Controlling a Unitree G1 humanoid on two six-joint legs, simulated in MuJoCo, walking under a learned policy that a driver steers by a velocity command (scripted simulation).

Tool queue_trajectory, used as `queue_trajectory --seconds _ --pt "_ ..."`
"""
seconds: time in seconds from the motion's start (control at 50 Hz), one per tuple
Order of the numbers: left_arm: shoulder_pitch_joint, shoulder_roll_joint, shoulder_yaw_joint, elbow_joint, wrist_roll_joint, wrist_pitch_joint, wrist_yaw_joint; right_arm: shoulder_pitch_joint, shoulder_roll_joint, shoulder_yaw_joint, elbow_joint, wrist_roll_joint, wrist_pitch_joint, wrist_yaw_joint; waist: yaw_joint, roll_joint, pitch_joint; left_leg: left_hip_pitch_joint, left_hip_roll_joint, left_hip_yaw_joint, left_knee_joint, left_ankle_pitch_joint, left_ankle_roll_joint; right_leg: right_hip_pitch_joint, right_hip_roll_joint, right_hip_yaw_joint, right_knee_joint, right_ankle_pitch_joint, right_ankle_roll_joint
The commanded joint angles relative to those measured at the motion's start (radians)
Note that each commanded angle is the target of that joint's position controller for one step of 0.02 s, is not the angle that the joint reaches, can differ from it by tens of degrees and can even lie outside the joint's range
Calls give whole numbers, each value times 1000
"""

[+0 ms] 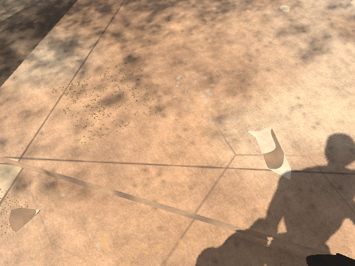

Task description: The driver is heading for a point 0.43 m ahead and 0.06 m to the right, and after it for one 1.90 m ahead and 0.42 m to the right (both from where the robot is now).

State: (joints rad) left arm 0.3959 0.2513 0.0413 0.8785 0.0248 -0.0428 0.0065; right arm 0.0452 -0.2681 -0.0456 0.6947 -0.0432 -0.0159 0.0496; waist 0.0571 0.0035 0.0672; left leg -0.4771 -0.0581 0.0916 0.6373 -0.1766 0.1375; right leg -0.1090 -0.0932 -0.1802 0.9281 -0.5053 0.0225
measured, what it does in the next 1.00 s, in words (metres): walks ahead: right foot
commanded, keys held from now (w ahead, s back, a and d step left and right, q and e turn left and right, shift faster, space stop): w+q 0.18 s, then w+e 0.18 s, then e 0.64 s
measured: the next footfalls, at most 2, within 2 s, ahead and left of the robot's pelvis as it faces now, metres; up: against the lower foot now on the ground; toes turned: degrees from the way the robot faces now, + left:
right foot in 0.50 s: +0.45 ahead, -0.07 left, +0.00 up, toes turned +3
left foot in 1.08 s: +0.46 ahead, +0.12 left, +0.00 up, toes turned -20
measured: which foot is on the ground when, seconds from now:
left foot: down 0.00-0.50, up 0.52-1.00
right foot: up 0.00-0.48, down 0.50-1.00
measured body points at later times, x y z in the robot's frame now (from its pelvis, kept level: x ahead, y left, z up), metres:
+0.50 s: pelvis +0.28 -0.01 +0.01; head +0.31 -0.01 +0.46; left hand +0.44 +0.24 -0.10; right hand +0.29 -0.28 -0.13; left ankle +0.10 +0.05 -0.70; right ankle +0.41 -0.07 -0.72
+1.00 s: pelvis +0.38 +0.01 +0.02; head +0.41 +0.00 +0.47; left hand +0.49 +0.29 -0.10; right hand +0.48 -0.27 -0.09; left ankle +0.42 +0.15 -0.68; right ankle +0.41 -0.07 -0.72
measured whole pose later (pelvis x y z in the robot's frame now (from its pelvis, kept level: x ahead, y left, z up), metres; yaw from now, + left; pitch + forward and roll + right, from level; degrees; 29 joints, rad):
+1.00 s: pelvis +0.38 +0.01 +0.02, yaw -12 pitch +1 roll +1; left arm 0.29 0.28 0.09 0.79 0.03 0.05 0.01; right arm 0.15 -0.26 -0.02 0.74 -0.01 0.03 -0.04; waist 0.05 0.00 0.03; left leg -0.43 -0.03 -0.08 0.82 -0.40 -0.04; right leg -0.31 0.16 0.20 0.45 -0.15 -0.07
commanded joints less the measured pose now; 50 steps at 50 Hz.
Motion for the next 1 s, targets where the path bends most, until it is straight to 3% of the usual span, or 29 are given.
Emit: queue_trajectory --seconds 0.02,0.04,0.06,0.1,0.18,0.22,0.3,0.36,0.42,0.46,0.48,0.5,0.52,0.54,0.56,0.58,0.6,0.62,0.66,0.7,0.78,0.86,0.92,1.0 --pt "-139 142 27 -177 -10 -37 -13 321 -250 -84 37 29 10 -39 -162 54 -220 712 371 -647 -336 19 225 -678 23 208 454 107 -23" --pt "-122 127 19 -163 -11 -46 -11 278 -195 -69 43 34 5 -42 -114 8 -126 563 326 -543 -347 166 190 -621 -10 201 352 172 -25" --pt "-110 125 21 -151 0 -38 -9 234 -166 -60 39 36 -2 -45 -73 -8 -88 466 272 -467 -359 258 161 -556 -29 205 288 181 -19" --pt "-61 117 19 -139 25 -3 -13 200 -132 -47 33 43 -18 -43 -26 13 -98 361 217 -392 -383 353 151 -452 -33 207 225 174 3" --pt "-157 88 14 -173 25 23 -23 265 -162 -55 58 42 -37 -38 -40 23 -60 301 169 -368 -433 288 142 -499 -21 182 90 280 33" --pt "-222 82 11 -183 22 22 -27 305 -141 -47 77 42 -41 -38 -66 38 -36 340 165 -344 -458 286 116 -546 -26 173 -19 378 32" --pt "-330 71 2 -201 9 12 -36 383 -130 -37 118 38 -58 -42 -120 53 -33 457 178 -283 -454 425 56 -556 -11 151 -171 514 -2" --pt "-407 72 -3 -223 2 8 -40 424 -128 -29 143 24 -61 -52 -146 49 -5 550 213 -258 -451 468 53 -585 9 130 -226 496 -40" --pt "-357 58 -8 -204 7 -6 -41 390 -118 -17 156 12 -57 -71 -105 50 0 574 221 -180 -352 817 20 -466 75 104 -310 417 -88" --pt "-186 90 7 -141 7 -16 -29 359 -142 -19 161 11 -61 -80 -34 74 -80 563 206 -153 -167 1067 -19 -253 159 92 -356 388 -123" --pt "-51 103 16 -96 11 -26 -22 317 -164 -25 156 21 -60 -81 39 62 -124 521 175 -121 13 1023 -39 -106 171 90 -469 496 -139" --pt "66 165 34 -62 24 -35 -12 299 -158 -21 132 33 -70 -82 86 14 -194 350 114 -92 260 704 -68 117 57 209 -480 787 -181" --pt "76 272 59 -69 29 -34 -13 404 -51 -2 101 45 -74 -81 -3 -243 -303 37 -68 -21 676 -334 -120 388 -276 582 -359 1556 -347" --pt "92 254 63 -63 -32 -27 -23 445 -87 -7 117 34 -58 -85 -11 -147 -442 -37 -68 -154 797 -366 -131 428 -317 736 -425 1657 -437" --pt "-14 213 61 -93 -44 -19 -22 378 -107 -8 112 22 -49 -84 -26 -61 -337 -74 -5 -179 810 -281 -136 308 -269 638 -468 1433 -416" --pt "-96 152 45 -110 -41 -8 -19 307 -109 -6 95 12 -47 -78 -37 -17 -211 -99 28 -167 760 -240 -139 168 -199 560 -522 1244 -376" --pt "-121 116 35 -110 -34 1 -13 265 -102 -6 83 5 -38 -70 -53 8 -147 -102 50 -162 728 -226 -146 77 -148 517 -561 1140 -345" --pt "-127 107 32 -106 -36 10 -6 268 -95 -5 72 0 -19 -63 -75 1 -123 -64 66 -158 671 -215 -158 -7 -111 476 -593 1081 -324" --pt "-113 136 41 -97 -24 13 -9 289 -70 0 68 1 14 -62 -95 -20 -130 1 56 -136 603 -204 -176 -100 -76 437 -605 1074 -305" --pt "-109 166 53 -101 -16 16 -10 282 -60 4 60 4 27 -66 -96 -36 -156 0 54 -126 565 -184 -189 -126 -59 430 -603 1045 -298" --pt "-97 172 63 -114 -12 42 -2 199 -65 -1 31 6 48 -77 -66 -88 -154 -50 64 -128 475 -147 -205 -135 -30 490 -619 714 -260" --pt "-74 177 74 -124 -6 67 9 112 -66 -1 -2 13 55 -85 -28 -106 -111 -103 65 -151 368 -159 -210 -106 -24 599 -637 396 -246" --pt "-61 178 81 -128 1 77 12 88 -64 2 -16 23 45 -91 -9 -123 -102 -76 45 -160 270 -198 -197 -71 -29 653 -613 404 -244" --pt "-89 180 86 -137 4 86 4 127 -71 3 -19 42 26 -100 -22 -146 -116 63 -1 -161 103 -261 -165 -63 -26 711 -555 619 -226"
Keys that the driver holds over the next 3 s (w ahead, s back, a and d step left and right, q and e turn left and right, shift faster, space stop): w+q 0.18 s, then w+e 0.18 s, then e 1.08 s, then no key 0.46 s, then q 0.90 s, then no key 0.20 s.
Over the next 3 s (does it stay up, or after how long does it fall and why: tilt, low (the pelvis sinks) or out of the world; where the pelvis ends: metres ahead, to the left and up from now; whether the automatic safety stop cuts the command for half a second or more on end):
stays up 0.31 0.09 0.03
